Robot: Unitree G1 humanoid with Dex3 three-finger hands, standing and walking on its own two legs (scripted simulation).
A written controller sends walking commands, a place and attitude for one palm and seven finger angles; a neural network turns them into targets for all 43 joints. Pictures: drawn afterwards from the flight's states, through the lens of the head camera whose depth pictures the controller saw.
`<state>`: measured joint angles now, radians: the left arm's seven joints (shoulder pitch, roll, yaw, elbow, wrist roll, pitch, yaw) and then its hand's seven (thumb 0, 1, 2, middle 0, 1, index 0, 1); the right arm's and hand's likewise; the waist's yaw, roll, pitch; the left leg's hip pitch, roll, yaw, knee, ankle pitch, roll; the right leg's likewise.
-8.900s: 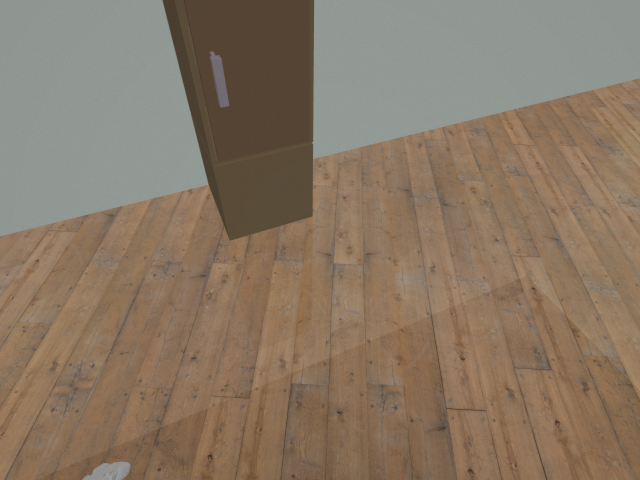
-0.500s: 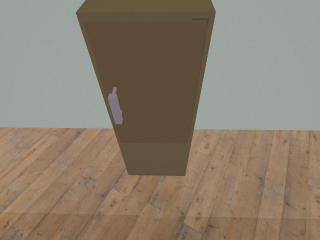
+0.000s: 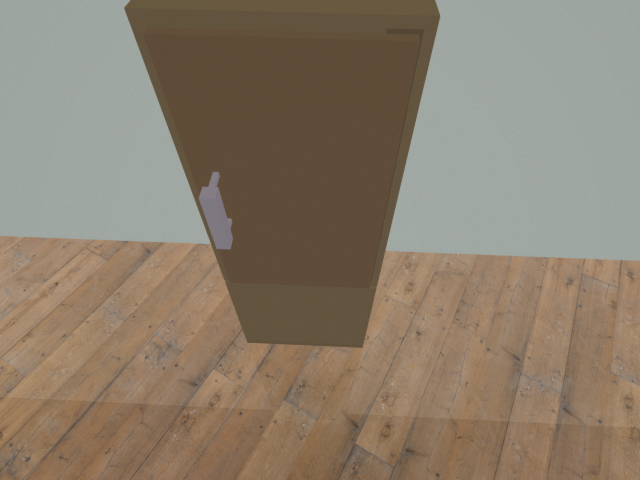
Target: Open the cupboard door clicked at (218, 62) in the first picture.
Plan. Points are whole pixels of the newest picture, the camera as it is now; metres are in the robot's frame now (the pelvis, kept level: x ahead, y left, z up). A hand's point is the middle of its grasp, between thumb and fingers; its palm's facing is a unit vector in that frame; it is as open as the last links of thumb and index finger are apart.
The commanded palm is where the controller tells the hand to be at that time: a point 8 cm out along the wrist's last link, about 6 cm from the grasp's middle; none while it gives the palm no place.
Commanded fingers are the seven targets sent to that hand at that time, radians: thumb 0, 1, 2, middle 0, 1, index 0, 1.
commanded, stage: come to a stop and stand still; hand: left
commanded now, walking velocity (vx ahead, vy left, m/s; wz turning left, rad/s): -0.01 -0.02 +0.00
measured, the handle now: (219, 210) +0.54 +0.23 -0.05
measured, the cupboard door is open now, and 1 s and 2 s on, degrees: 0 0 0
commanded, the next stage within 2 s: none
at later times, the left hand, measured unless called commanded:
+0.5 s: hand out of the picture -0.07 +0.24 -0.18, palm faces +0.06 -0.97 -0.22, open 7.4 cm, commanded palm none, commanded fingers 0.00 0.90 0.90 -0.20 -0.30 -0.20 -0.30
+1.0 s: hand out of the picture -0.25 +0.24 -0.18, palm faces +0.08 -0.99 -0.15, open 7.4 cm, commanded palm none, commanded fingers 0.00 0.90 0.90 -0.20 -0.30 -0.20 -0.30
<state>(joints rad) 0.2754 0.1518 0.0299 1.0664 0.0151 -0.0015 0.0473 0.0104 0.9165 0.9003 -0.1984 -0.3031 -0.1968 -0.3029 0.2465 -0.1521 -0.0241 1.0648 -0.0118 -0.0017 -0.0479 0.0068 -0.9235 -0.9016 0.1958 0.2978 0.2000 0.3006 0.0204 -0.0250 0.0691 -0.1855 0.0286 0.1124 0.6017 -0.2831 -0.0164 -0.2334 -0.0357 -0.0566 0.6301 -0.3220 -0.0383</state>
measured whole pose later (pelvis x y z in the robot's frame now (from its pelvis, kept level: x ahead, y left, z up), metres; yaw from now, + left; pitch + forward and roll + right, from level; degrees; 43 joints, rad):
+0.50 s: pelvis -0.09 +0.06 -0.01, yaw +1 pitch -4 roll +0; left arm 0.31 0.17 0.00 0.96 0.02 0.02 0.03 0.00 0.91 0.90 -0.20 -0.30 -0.19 -0.30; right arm 0.22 -0.17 -0.01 0.92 -0.02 0.02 0.00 0.00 -0.92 -0.90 0.20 0.30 0.20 0.30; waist 0.02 0.02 0.02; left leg -0.32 -0.05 0.10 0.59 -0.23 0.09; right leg -0.29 -0.03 -0.01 0.63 -0.30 0.00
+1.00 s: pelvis -0.19 +0.09 +0.00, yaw +1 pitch -2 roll -1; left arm 0.45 0.12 0.01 1.09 0.02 0.03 0.04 0.01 0.91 0.90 -0.20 -0.30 -0.19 -0.30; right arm 0.35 -0.14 -0.02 1.03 -0.01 0.01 0.00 0.00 -0.91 -0.90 0.19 0.30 0.20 0.30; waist 0.00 -0.01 -0.04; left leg -0.27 0.00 0.01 0.62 -0.32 0.02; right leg -0.26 0.00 -0.06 0.48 -0.20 -0.02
